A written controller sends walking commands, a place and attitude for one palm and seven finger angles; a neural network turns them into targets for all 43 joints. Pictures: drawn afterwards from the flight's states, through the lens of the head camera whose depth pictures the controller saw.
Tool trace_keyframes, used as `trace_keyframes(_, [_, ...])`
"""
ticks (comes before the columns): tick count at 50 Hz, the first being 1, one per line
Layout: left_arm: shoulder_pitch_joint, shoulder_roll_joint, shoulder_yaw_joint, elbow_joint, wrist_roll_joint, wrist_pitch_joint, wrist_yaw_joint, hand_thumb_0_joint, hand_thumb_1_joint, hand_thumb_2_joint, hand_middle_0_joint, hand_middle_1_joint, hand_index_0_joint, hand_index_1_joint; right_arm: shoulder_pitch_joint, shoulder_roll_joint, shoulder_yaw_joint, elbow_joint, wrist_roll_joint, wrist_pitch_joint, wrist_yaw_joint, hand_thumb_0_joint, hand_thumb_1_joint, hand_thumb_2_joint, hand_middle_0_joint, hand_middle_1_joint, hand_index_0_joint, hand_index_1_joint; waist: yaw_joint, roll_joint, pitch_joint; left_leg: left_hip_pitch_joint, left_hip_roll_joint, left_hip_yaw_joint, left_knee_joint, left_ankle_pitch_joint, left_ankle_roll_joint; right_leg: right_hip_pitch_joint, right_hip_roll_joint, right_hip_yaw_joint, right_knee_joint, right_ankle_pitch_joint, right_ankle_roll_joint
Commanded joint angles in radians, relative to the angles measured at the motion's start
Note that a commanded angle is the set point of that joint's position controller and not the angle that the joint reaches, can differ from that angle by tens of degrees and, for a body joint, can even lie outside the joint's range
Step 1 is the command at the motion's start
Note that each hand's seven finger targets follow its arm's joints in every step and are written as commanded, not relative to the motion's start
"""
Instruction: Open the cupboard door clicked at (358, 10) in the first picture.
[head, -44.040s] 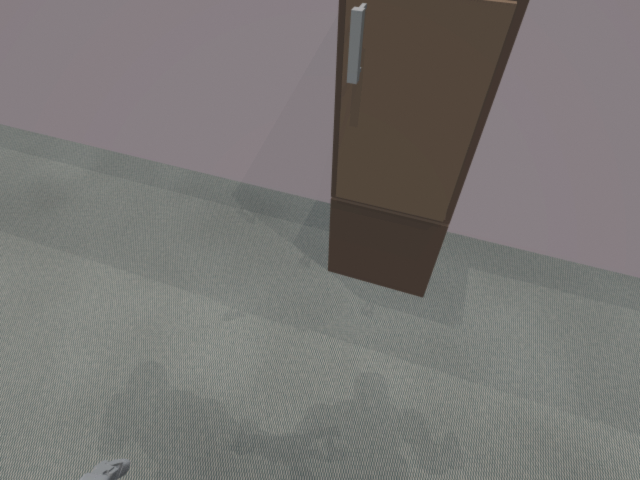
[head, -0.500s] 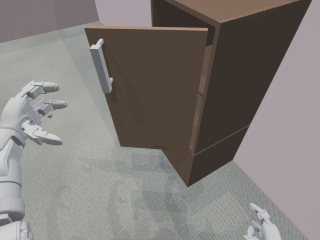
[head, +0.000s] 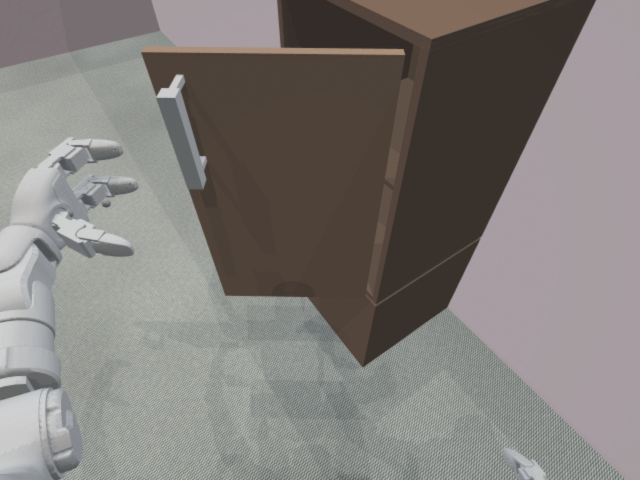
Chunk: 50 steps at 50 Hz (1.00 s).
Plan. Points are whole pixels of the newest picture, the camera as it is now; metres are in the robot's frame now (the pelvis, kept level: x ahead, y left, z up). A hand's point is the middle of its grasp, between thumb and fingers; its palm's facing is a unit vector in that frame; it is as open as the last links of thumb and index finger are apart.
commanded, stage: move the hooked fingers beside the handle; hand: left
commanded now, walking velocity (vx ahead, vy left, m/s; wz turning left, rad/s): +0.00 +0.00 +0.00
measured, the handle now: (188, 134) +0.55 +0.21 +0.15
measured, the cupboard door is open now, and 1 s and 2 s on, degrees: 54 54 54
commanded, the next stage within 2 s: none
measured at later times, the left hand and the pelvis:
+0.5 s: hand (131, 164) +0.46 +0.25 +0.17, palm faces +0.01 -1.00 +0.00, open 14.0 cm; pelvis +0.01 +0.00 +0.00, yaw +0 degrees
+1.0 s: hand (143, 143) +0.52 +0.26 +0.15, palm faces -0.01 -1.00 +0.00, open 13.9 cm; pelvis +0.01 +0.00 -0.01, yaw -2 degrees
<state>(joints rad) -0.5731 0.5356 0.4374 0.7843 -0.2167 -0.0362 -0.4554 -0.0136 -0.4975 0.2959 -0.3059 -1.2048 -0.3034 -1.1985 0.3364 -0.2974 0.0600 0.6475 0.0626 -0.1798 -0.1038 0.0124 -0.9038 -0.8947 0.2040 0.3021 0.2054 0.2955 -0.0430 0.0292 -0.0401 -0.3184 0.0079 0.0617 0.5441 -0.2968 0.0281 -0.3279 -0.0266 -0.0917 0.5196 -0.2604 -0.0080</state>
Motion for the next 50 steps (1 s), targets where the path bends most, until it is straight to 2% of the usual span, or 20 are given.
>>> trace_keyframes(1, [-0.462,0.275,0.016,-0.291,-0.012,-0.096,0.025,0.0,-0.5,0.3,-0.3,-1.2,-0.3,-1.2,-0.007,-0.144,-0.067,-0.133,-0.002,-0.042,-0.001,0.0,-0.9,-0.9,0.2,0.3,0.2,0.3,0.005,0.098,-0.318,0.204,0.005,-0.102,-0.06,0.363,-0.006,0.061,0.03,0.038,-0.039,0.271,-0.027])
trace_keyframes(4, [-0.461,0.306,0.063,-0.222,-0.03,-0.118,0.037,0.0,-0.5,0.3,-0.3,-1.2,-0.3,-1.2,0.01,-0.151,-0.067,-0.113,-0.005,-0.031,-0.002,0.0,-0.9,-0.9,0.2,0.3,0.2,0.3,0.004,0.023,-0.291,0.181,0.011,-0.103,-0.061,0.353,-0.004,0.063,0.037,0.037,-0.043,0.275,-0.025])
trace_keyframes(6, [-0.506,0.282,0.042,-0.158,-0.025,-0.114,0.038,0.0,-0.5,0.3,-0.3,-1.2,-0.3,-1.2,0.016,-0.153,-0.065,-0.099,-0.004,-0.024,-0.004,0.0,-0.9,-0.9,0.2,0.3,0.2,0.3,-0.011,0.008,-0.264,0.159,0.009,-0.1,-0.066,0.326,-0.003,0.047,0.034,0.036,-0.043,0.266,-0.023])
trace_keyframes(9, [-0.524,0.287,0.02,-0.078,0.01,-0.093,0.045,0.0,-0.5,0.3,-0.3,-1.2,-0.3,-1.2,0.025,-0.155,-0.063,-0.093,-0.004,-0.007,0.001,0.0,-0.9,-0.9,0.2,0.3,0.2,0.3,-0.014,0.066,-0.24,0.138,0.003,-0.092,-0.06,0.331,-0.004,0.03,0.028,0.04,-0.039,0.271,-0.025])
trace_keyframes(11, [-0.569,0.304,0.011,-0.043,0.031,-0.097,0.047,0.0,-0.5,0.3,-0.3,-1.2,-0.3,-1.2,0.04,-0.159,-0.066,-0.088,-0.008,0.004,0.003,0.0,-0.9,-0.9,0.2,0.3,0.2,0.3,-0.027,0.059,-0.242,0.125,0.003,-0.092,-0.053,0.319,-0.003,0.017,0.026,0.041,-0.037,0.265,-0.023])
trace_keyframes(15, [-0.654,0.351,0.038,-0.052,0.023,-0.152,0.037,0.0,-0.5,0.3,-0.3,-1.2,-0.3,-1.2,0.063,-0.165,-0.072,-0.086,-0.013,0.021,0.002,0.0,-0.9,-0.9,0.2,0.3,0.2,0.3,-0.035,0.023,-0.325,0.144,0.005,-0.093,-0.031,0.351,0.002,0.047,0.031,0.049,-0.024,0.309,-0.02])
trace_keyframes(17, [-0.704,0.344,0.031,-0.069,0.02,-0.185,0.029,0.0,-0.5,0.3,-0.3,-1.2,-0.3,-1.2,0.073,-0.164,-0.073,-0.079,-0.016,0.023,0.002,0.0,-0.9,-0.9,0.2,0.3,0.2,0.3,-0.039,0.085,-0.377,0.188,0.006,-0.097,-0.02,0.387,-0.004,0.038,0.033,0.051,-0.015,0.317,-0.022])
trace_keyframes(18, [-0.691,0.359,0.039,-0.053,0.016,-0.192,0.026,0.0,-0.5,0.3,-0.3,-1.2,-0.3,-1.2,0.084,-0.165,-0.075,-0.075,-0.016,0.03,0.001,0.0,-0.9,-0.9,0.2,0.3,0.2,0.3,-0.039,0.061,-0.385,0.189,0.01,-0.096,-0.014,0.411,-0.003,0.049,0.033,0.05,-0.013,0.333,-0.022])
trace_keyframes(20, [-0.669,0.36,0.049,-0.015,0.015,-0.195,0.021,0.0,-0.5,0.3,-0.3,-1.2,-0.3,-1.2,0.089,-0.167,-0.075,-0.067,-0.017,0.037,0.005,0.0,-0.9,-0.9,0.2,0.3,0.2,0.3,-0.036,0.068,-0.377,0.185,0.01,-0.1,-0.012,0.43,-0.004,0.039,0.036,0.049,-0.012,0.342,-0.02])
trace_keyframes(23, [-0.674,0.38,0.044,0.143,0.029,-0.167,0.013,0.0,-0.5,0.3,-0.3,-1.2,-0.3,-1.2,0.109,-0.179,-0.071,-0.051,-0.014,0.061,0.004,0.0,-0.9,-0.9,0.2,0.3,0.2,0.3,-0.049,0.019,-0.264,0.075,0.003,-0.087,-0.019,0.335,0.005,0.012,0.032,0.044,-0.016,0.306,-0.019])
trace_keyframes(24, [-0.703,0.363,0.019,0.145,0.037,-0.161,0.01,0.0,-0.5,0.3,-0.3,-1.2,-0.3,-1.2,0.104,-0.178,-0.071,-0.053,-0.013,0.065,0.005,0.0,-0.9,-0.9,0.2,0.3,0.2,0.3,-0.059,0.05,-0.252,0.067,-0.001,-0.083,-0.02,0.311,0.006,-0.006,0.032,0.049,-0.018,0.296,-0.017])
trace_keyframes(29, [-0.777,0.473,0.066,0.18,0.06,-0.183,0.011,0.0,-0.5,0.3,-0.3,-1.2,-0.3,-1.2,0.146,-0.193,-0.075,-0.056,-0.018,0.093,0.003,0.0,-0.9,-0.9,0.2,0.3,0.2,0.3,-0.075,-0.002,-0.316,0.023,-0.001,-0.08,0.005,0.298,0.016,0.015,0.033,0.065,-0.003,0.315,-0.007])
trace_keyframes(30, [-0.822,0.486,0.069,0.162,0.063,-0.2,0.01,0.0,-0.5,0.3,-0.3,-1.2,-0.3,-1.2,0.151,-0.191,-0.076,-0.054,-0.02,0.096,0.002,0.0,-0.9,-0.9,0.2,0.3,0.2,0.3,-0.08,0.037,-0.348,0.035,-0.003,-0.08,0.009,0.302,0.015,0.019,0.032,0.07,0.001,0.32,-0.007])
trace_keyframes(33, [-0.885,0.505,0.068,0.165,0.063,-0.238,0.004,0.0,-0.5,0.3,-0.3,-1.2,-0.3,-1.2,0.173,-0.193,-0.077,-0.044,-0.022,0.11,0.0,0.0,-0.9,-0.9,0.2,0.3,0.2,0.3,-0.098,0.048,-0.394,0.05,0.002,-0.081,0.029,0.319,0.017,0.013,0.036,0.074,0.01,0.328,-0.006])
trace_keyframes(34, [-0.891,0.514,0.071,0.186,0.07,-0.239,0.0,0.0,-0.5,0.3,-0.3,-1.2,-0.3,-1.2,0.177,-0.192,-0.076,-0.038,-0.022,0.113,0.0,0.0,-0.9,-0.9,0.2,0.3,0.2,0.3,-0.097,0.094,-0.402,0.056,-0.001,-0.082,0.032,0.323,0.014,0.002,0.037,0.078,0.009,0.327,-0.006])
trace_keyframes(39, [-0.912,0.535,0.059,0.31,0.089,-0.203,-0.016,0.0,-0.5,0.3,-0.3,-1.2,-0.3,-1.2,0.214,-0.203,-0.073,-0.025,-0.024,0.136,-0.001,0.0,-0.9,-0.9,0.2,0.3,0.2,0.3,-0.121,0.082,-0.368,0.006,0.002,-0.084,0.041,0.301,0.017,-0.037,0.039,0.074,0.007,0.313,0.0])
trace_keyframes(41, [-0.883,0.565,0.069,0.351,0.102,-0.187,-0.022,0.0,-0.5,0.3,-0.3,-1.2,-0.3,-1.2,0.229,-0.208,-0.072,-0.027,-0.026,0.147,0.001,0.0,-0.9,-0.9,0.2,0.3,0.2,0.3,-0.116,0.069,-0.363,-0.024,0.0,-0.084,0.047,0.306,0.019,-0.034,0.038,0.075,0.011,0.325,0.0])
trace_keyframes(46, [-0.814,0.59,0.108,0.282,0.097,-0.208,-0.035,0.0,-0.5,0.3,-0.3,-1.2,-0.3,-1.2,0.252,-0.204,-0.082,-0.058,-0.037,0.176,0.013,0.0,-0.9,-0.9,0.2,0.3,0.2,0.3,-0.083,0.092,-0.468,0.024,0.005,-0.08,0.066,0.417,0.015,-0.004,0.046,0.07,0.035,0.4,-0.001])
trace_keyframes(48, [-0.77,0.604,0.136,0.281,0.079,-0.213,-0.042,0.0,-0.5,0.3,-0.3,-1.2,-0.3,-1.2,0.252,-0.206,-0.084,-0.069,-0.035,0.191,0.016,0.0,-0.9,-0.9,0.2,0.3,0.2,0.3,-0.072,0.061,-0.468,0.016,0.008,-0.074,0.072,0.447,0.017,0.015,0.05,0.068,0.043,0.435,-0.004])
trace_keyframes(50, [-0.799,0.594,0.127,0.26,0.074,-0.21,-0.051,0.0,-0.5,0.3,-0.3,-1.2,-0.3,-1.2,0.25,-0.205,-0.087,-0.068,-0.033,0.201,0.019,0.0,-0.9,-0.9,0.2,0.3,0.2,0.3,-0.085,0.068,-0.441,0.02,0.009,-0.074,0.069,0.43,0.018,-0.007,0.051,0.066,0.035,0.421,0.001])
